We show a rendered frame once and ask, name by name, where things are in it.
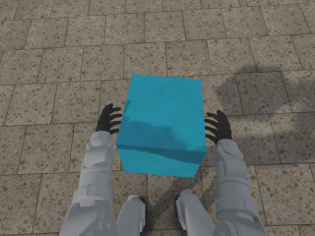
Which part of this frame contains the carton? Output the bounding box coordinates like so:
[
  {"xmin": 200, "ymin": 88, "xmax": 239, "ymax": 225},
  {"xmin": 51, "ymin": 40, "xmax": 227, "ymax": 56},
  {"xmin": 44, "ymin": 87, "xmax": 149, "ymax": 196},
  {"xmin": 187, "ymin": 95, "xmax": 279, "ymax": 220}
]
[{"xmin": 116, "ymin": 75, "xmax": 207, "ymax": 178}]

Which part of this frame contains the robot left hand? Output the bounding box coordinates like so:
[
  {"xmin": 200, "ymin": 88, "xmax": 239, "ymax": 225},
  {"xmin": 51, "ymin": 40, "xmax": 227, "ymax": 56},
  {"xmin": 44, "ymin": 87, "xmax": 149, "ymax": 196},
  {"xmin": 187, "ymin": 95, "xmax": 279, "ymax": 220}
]
[{"xmin": 95, "ymin": 103, "xmax": 122, "ymax": 135}]

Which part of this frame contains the robot right hand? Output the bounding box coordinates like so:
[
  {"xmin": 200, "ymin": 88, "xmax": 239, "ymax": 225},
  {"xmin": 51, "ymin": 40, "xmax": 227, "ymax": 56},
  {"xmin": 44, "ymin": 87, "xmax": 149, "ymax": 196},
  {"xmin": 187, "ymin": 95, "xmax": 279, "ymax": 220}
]
[{"xmin": 204, "ymin": 110, "xmax": 232, "ymax": 146}]

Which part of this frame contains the robot right foot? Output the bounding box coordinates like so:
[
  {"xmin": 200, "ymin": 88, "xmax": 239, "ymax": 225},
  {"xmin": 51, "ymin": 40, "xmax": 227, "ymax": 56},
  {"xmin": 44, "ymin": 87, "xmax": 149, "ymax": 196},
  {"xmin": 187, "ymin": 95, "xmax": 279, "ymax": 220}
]
[{"xmin": 174, "ymin": 195, "xmax": 187, "ymax": 236}]

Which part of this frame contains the robot left forearm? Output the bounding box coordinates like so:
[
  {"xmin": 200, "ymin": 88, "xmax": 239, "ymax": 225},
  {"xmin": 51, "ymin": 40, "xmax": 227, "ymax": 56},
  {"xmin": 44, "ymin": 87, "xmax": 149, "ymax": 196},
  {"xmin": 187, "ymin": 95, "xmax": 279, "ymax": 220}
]
[{"xmin": 59, "ymin": 131, "xmax": 114, "ymax": 236}]

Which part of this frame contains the robot right upper arm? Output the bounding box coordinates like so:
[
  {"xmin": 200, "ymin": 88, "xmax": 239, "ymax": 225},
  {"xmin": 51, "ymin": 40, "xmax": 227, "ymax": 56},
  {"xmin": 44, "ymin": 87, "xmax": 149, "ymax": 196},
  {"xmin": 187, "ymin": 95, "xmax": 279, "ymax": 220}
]
[{"xmin": 213, "ymin": 219, "xmax": 267, "ymax": 236}]

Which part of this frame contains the robot left thigh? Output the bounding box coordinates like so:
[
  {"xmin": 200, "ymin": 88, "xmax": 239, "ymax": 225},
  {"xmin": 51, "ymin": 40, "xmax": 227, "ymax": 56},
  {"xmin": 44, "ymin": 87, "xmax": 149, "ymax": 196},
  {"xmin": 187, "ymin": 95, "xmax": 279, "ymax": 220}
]
[{"xmin": 116, "ymin": 200, "xmax": 146, "ymax": 236}]

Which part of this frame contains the robot left upper arm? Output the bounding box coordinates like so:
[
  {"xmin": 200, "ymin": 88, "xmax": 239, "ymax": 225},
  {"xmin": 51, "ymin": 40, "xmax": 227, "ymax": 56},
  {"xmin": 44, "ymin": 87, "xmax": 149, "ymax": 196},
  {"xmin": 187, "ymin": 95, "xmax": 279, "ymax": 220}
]
[{"xmin": 60, "ymin": 207, "xmax": 119, "ymax": 236}]

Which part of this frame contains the robot right forearm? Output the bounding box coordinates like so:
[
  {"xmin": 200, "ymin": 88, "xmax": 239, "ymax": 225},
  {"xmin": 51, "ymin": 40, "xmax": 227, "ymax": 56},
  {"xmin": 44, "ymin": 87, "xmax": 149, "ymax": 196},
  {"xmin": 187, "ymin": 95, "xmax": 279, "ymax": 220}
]
[{"xmin": 213, "ymin": 139, "xmax": 268, "ymax": 236}]

